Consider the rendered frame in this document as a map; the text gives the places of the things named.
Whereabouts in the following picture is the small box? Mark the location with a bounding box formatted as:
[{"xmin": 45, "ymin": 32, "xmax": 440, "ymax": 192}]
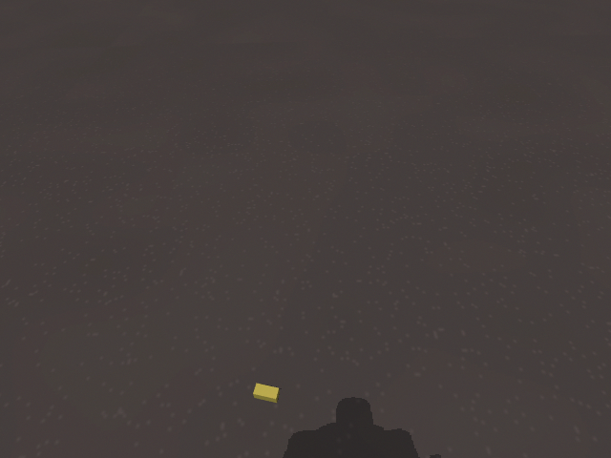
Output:
[{"xmin": 253, "ymin": 383, "xmax": 280, "ymax": 403}]

